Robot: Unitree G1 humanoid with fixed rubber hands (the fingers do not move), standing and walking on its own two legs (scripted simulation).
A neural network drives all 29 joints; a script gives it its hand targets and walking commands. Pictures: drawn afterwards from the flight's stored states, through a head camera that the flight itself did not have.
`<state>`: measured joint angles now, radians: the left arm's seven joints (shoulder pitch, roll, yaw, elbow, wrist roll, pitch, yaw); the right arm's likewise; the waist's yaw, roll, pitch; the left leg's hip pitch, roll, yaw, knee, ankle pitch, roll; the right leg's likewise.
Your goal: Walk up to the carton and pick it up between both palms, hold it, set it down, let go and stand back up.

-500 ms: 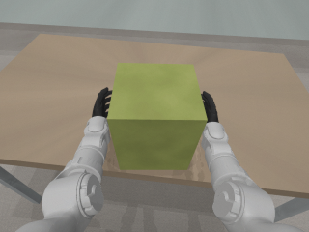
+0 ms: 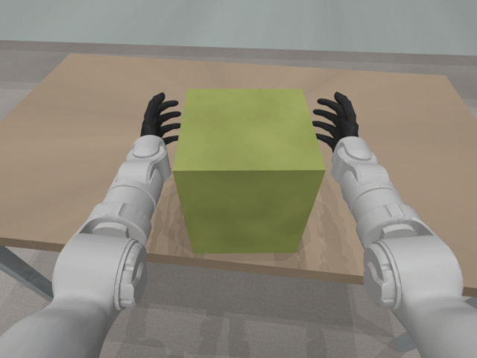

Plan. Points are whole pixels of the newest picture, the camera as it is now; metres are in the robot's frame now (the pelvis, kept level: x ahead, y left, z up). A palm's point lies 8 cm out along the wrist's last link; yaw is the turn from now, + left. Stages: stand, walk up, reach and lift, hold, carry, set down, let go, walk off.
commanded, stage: set down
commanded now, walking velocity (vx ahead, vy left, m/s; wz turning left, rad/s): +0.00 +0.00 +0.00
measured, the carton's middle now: (244, 175) +0.45 +0.02 +0.06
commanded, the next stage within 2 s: none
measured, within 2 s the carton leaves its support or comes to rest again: neither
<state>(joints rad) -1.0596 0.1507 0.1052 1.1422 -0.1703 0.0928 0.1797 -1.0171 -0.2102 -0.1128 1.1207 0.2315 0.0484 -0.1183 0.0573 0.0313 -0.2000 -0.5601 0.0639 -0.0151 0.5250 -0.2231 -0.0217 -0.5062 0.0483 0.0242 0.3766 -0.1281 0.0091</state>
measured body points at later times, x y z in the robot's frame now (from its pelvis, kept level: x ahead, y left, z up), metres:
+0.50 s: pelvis -0.03 -0.02 +0.00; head -0.02 -0.01 +0.45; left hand +0.41 +0.19 +0.13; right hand +0.42 -0.17 +0.14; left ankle +0.01 +0.13 -0.74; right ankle +0.02 -0.13 -0.74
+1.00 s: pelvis -0.03 -0.02 +0.00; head -0.03 +0.00 +0.45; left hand +0.36 +0.20 +0.10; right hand +0.37 -0.18 +0.11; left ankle +0.01 +0.13 -0.74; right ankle +0.02 -0.13 -0.74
